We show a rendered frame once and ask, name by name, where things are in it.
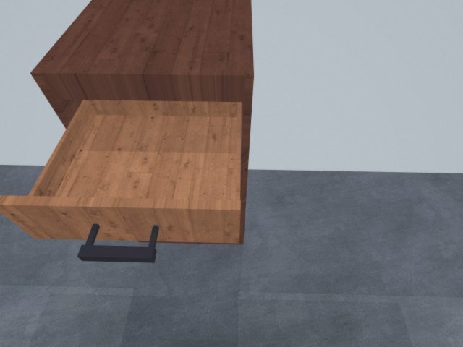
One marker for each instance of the cabinet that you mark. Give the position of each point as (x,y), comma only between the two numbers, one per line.
(158,50)

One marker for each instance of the drawer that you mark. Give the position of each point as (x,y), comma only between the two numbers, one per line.
(129,165)

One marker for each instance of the handle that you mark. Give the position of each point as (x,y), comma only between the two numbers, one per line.
(102,253)

